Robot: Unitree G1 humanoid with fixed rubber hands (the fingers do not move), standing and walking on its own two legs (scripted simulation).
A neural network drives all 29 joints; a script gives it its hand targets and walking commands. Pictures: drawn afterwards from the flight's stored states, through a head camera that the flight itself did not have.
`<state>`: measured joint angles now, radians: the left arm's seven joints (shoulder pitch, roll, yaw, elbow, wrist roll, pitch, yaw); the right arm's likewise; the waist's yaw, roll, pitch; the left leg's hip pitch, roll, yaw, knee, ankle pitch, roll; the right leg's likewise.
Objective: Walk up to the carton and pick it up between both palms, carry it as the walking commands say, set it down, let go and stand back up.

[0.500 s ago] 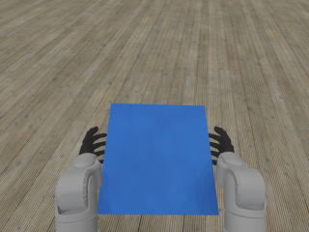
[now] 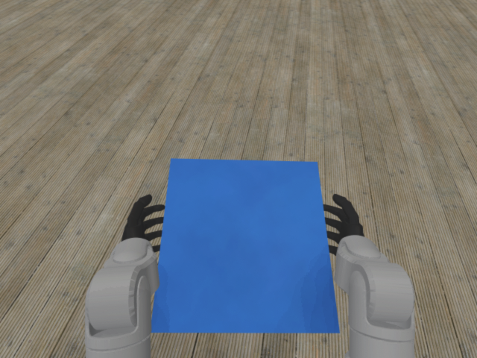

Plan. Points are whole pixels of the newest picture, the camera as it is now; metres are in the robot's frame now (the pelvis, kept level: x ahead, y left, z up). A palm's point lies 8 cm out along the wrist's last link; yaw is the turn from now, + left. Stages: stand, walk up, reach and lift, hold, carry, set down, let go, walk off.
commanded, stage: carry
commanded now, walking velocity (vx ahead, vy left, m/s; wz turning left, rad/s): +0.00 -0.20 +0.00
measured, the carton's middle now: (241, 251) +0.29 -0.01 +0.01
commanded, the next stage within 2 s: none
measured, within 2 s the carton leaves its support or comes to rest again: neither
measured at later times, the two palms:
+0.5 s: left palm (232, 267) +0.22 +0.01 +0.10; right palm (453, 278) +0.20 -0.29 +0.09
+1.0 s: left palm (342, 296) +0.18 -0.13 +0.11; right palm out of the picture +0.15 -0.43 +0.09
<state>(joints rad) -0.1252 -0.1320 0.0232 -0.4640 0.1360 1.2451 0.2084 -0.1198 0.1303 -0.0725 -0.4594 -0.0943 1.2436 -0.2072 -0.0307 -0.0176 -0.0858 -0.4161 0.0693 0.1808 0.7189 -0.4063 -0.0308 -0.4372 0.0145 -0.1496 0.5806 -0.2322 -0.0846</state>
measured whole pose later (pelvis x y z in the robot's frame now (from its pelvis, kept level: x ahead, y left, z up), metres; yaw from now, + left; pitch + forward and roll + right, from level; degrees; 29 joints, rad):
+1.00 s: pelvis -0.09 -0.26 +0.01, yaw -2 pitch +5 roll -1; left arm -0.15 -0.13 0.03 -0.43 0.12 1.24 0.21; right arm -0.10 0.13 -0.07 -0.46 -0.12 1.24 -0.20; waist -0.01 0.04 -0.09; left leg -0.49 0.20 0.11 0.76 -0.47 -0.10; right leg -0.39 -0.03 -0.11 0.53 -0.21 -0.01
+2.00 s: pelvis -0.19 -0.52 +0.01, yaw -1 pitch +4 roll -1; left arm -0.09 -0.13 0.04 -0.47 0.12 1.25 0.22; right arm -0.11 0.13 -0.05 -0.42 -0.11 1.23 -0.18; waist 0.01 -0.03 -0.09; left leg -0.32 0.10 0.19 0.50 -0.25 0.01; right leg -0.55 0.01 -0.07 0.91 -0.38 0.01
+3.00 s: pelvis -0.26 -0.69 +0.01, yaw +1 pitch +3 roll +2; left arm -0.13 -0.13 0.06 -0.39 0.12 1.25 0.20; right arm -0.14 0.13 -0.06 -0.40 -0.12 1.25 -0.21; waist -0.02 -0.01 -0.12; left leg -0.27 0.03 0.13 0.46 -0.23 0.00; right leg -0.36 0.02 -0.20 0.41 -0.12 -0.11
